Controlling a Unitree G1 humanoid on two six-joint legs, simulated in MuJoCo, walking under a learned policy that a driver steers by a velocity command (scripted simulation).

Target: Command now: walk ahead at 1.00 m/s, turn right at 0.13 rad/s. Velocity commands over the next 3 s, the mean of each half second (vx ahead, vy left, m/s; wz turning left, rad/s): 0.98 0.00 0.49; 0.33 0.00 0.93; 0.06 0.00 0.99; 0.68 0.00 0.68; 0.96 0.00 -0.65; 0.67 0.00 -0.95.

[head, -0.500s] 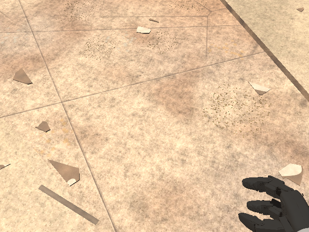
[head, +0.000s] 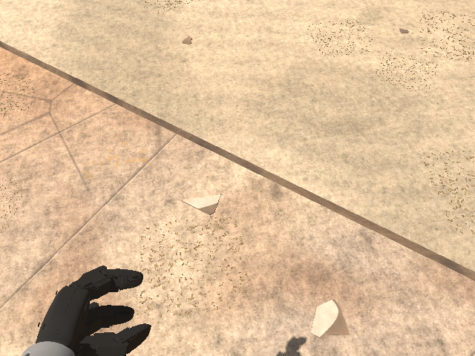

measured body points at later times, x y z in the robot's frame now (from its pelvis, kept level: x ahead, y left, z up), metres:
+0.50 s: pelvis +0.46 +0.05 -0.01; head +0.48 +0.06 +0.44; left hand +0.39 +0.31 -0.14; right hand +0.67 -0.16 -0.11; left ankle +0.59 +0.10 -0.71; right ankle +0.21 -0.07 -0.63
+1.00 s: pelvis +0.74 +0.11 +0.02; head +0.76 +0.15 +0.46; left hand +0.69 +0.43 -0.07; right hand +1.07 +0.03 -0.06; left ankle +0.62 +0.13 -0.61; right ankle +0.91 +0.11 -0.71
